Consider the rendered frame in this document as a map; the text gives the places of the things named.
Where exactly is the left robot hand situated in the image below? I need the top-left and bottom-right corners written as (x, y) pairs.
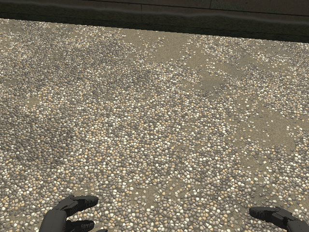
top-left (39, 194), bottom-right (108, 232)

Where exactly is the right robot hand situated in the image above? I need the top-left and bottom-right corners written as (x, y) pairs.
top-left (249, 206), bottom-right (309, 232)

